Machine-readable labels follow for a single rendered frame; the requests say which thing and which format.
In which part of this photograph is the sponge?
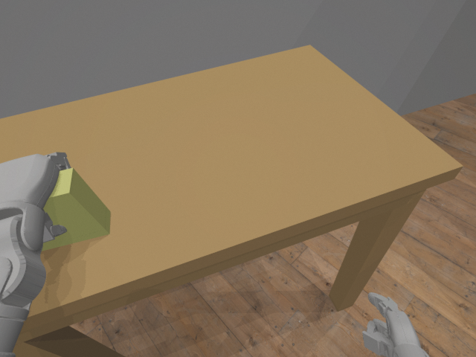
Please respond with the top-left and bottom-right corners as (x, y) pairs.
(42, 168), (111, 251)

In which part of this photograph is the right robot hand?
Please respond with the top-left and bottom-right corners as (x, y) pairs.
(362, 292), (421, 357)

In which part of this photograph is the robot left forearm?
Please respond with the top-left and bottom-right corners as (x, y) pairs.
(0, 202), (46, 357)

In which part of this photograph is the left robot hand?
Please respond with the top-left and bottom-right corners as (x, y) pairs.
(0, 152), (71, 243)

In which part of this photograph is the table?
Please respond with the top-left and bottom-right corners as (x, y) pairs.
(0, 45), (463, 357)

